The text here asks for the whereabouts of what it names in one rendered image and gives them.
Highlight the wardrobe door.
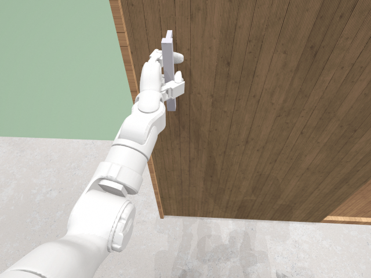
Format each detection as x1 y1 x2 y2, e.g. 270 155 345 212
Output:
121 0 371 223
328 180 371 218

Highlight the handle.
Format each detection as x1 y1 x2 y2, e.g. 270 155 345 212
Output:
161 30 176 111

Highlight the left robot hand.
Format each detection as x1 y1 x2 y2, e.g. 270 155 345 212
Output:
140 49 185 101

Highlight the robot left upper arm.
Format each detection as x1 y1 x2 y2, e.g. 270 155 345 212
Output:
0 189 136 278

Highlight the robot left forearm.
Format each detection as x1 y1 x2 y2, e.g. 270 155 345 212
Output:
67 90 166 231

